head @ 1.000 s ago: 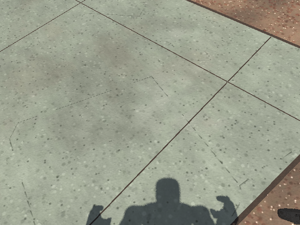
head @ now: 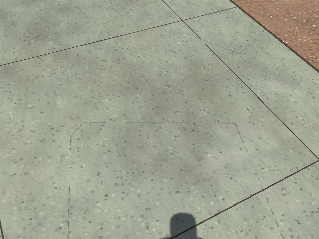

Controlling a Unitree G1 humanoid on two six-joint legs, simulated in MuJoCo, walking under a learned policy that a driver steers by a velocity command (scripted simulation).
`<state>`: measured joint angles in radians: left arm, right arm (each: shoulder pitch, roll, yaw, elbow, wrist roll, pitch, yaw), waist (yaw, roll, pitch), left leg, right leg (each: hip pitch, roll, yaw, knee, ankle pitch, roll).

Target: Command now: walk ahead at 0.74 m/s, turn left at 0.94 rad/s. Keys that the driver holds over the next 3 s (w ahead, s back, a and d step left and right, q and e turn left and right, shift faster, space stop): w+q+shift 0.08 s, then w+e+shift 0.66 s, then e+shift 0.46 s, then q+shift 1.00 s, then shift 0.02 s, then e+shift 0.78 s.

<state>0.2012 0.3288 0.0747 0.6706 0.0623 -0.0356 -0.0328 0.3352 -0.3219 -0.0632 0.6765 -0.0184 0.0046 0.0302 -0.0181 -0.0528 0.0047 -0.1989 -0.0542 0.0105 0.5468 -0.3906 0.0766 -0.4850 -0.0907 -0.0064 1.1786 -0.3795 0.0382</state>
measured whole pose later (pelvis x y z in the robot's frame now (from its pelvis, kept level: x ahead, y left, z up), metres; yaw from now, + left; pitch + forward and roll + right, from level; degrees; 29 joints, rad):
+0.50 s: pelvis +0.40 +0.01 +0.01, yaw +0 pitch +0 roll -1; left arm 0.49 0.31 0.06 0.89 0.01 -0.04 -0.02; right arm 0.11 -0.27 0.03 0.69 -0.08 -0.08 0.03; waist 0.05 0.03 0.02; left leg -0.55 0.04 -0.08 1.10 -0.30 0.02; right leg -0.19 0.18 0.08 0.43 -0.23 -0.14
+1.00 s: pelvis +0.82 +0.03 +0.00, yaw -27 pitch +2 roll +3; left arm 0.07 0.39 0.08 0.64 -0.03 -0.02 -0.04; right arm 0.29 -0.35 -0.08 0.78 0.01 -0.07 -0.05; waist -0.08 -0.04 0.11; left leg -0.06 0.01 0.22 0.36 -0.33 -0.01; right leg -0.68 -0.04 -0.06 0.83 -0.12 0.00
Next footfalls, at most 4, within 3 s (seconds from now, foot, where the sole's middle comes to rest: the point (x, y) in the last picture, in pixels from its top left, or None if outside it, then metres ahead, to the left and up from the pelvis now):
0.28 right None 0.43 -0.04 -0.77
0.72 left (119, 163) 0.83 0.16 -0.77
1.10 right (180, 129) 1.04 -0.14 -0.77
1.56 left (145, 107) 1.19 0.04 -0.77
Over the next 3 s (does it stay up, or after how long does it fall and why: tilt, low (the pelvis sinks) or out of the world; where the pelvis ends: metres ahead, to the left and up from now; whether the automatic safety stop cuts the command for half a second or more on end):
stays up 1.10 -0.05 0.01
